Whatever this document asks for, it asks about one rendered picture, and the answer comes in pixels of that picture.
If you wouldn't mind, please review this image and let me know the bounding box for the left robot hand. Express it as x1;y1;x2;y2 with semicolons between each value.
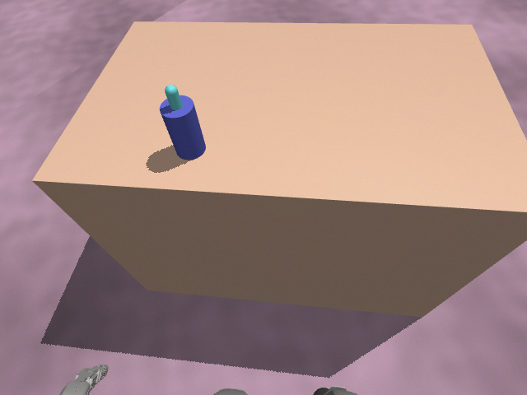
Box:
59;365;109;395

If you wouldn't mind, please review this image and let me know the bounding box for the bottle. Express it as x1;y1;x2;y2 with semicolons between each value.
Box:
160;85;206;160

